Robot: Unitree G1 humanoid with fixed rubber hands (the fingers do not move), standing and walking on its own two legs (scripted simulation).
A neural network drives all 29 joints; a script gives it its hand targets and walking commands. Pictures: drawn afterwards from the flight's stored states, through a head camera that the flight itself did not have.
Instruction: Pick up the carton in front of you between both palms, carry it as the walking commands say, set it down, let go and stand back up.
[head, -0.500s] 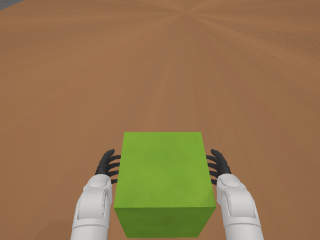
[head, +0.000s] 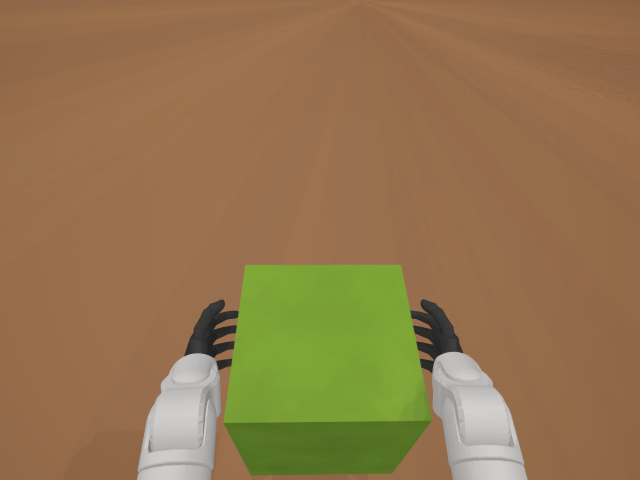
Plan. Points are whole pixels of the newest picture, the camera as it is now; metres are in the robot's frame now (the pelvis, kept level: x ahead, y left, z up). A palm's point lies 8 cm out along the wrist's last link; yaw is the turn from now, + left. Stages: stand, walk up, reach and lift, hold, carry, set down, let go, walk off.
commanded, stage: carry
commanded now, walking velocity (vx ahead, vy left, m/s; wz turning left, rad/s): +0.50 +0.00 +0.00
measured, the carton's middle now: (322, 374) +0.30 +0.00 -0.06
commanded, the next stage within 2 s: none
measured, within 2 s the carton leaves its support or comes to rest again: neither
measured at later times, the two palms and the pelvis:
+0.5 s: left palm (246, 245) +0.48 +0.11 +0.01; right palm (428, 237) +0.50 -0.19 +0.01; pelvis +0.21 -0.05 -0.01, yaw +3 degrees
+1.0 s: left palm (241, 207) +0.57 +0.13 +0.02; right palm (410, 201) +0.58 -0.17 +0.02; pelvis +0.29 -0.03 -0.02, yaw +2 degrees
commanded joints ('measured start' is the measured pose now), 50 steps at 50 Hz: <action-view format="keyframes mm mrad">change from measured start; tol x16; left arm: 1 -466 -878 -643 -156 -273 -53 -205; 50 -452 -885 -567 -40 -244 -39 -225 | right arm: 1 -511 868 640 -178 289 -47 233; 50 -449 894 559 -62 234 -26 233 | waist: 1 5 113 -243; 10 26 90 -198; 13 53 -296 -331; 29 32 67 -310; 50 25 -12 -362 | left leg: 1 268 262 -241 -167 43 115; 10 107 142 4 158 354 -2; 14 -369 4 -141 778 -390 -59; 25 8 52 -32 74 146 -56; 35 56 156 -110 227 610 -24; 50 52 136 -101 262 536 -24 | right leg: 1 -120 -24 -9 -137 123 10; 10 248 61 -160 -476 323 -9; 13 681 -358 391 -571 752 -190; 22 505 -216 18 -549 752 -123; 28 293 -83 -31 -465 286 -4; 34 320 -100 -16 -371 573 10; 50 360 -101 -17 -339 641 10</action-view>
